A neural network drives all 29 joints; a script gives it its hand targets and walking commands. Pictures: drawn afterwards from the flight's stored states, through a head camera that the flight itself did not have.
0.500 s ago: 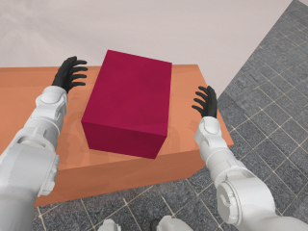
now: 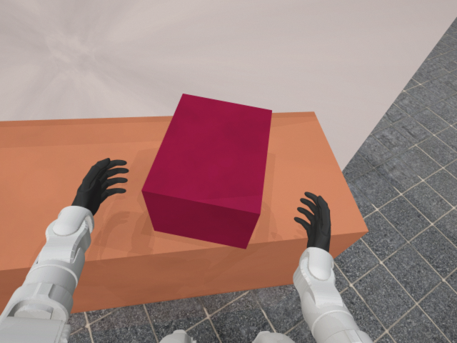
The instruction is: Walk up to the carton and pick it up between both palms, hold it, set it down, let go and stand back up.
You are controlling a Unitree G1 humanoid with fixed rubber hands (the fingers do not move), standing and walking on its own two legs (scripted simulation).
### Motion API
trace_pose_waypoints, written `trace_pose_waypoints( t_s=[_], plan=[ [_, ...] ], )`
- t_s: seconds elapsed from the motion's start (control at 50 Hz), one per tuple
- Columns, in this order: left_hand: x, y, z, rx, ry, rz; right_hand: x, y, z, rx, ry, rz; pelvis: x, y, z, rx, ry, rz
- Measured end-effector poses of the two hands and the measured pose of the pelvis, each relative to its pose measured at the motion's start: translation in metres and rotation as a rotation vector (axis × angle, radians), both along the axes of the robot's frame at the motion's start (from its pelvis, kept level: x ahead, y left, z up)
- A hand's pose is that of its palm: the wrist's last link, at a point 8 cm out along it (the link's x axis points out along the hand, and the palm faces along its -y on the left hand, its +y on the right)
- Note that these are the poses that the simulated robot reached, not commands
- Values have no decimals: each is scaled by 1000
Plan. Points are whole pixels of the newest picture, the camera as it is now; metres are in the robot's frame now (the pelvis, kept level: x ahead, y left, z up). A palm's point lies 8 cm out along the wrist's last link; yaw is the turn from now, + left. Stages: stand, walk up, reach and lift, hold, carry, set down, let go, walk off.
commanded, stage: set down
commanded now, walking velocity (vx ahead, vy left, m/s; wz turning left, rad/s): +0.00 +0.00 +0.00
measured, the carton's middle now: (213, 169) +0.50 +0.00 -0.10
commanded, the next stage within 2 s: none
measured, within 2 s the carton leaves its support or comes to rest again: neither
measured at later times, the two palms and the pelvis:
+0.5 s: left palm (77, 228) +0.31 +0.25 +0.00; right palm (316, 264) +0.24 -0.16 -0.01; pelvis +0.00 +0.01 +0.00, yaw +0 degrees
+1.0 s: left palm (69, 273) +0.24 +0.25 -0.01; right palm (323, 286) +0.20 -0.17 -0.02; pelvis +0.01 -0.01 +0.01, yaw +0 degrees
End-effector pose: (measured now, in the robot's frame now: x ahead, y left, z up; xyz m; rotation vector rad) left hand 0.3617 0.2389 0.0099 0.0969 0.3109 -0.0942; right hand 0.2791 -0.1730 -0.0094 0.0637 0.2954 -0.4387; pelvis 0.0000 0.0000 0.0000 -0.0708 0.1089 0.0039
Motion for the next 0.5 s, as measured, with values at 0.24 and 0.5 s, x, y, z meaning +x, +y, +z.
trace_pose_waypoints(
  t_s=[0.24,0.5],
  plan=[
    [-17,5,-2,-27,-24,-9,-17,10,2,-17,0,-1,-7,9,-2,-3,-51,-7],
    [-49,12,-10,-43,-30,-5,-42,11,-1,-19,12,-23,-5,14,4,-12,-106,-5]
  ],
)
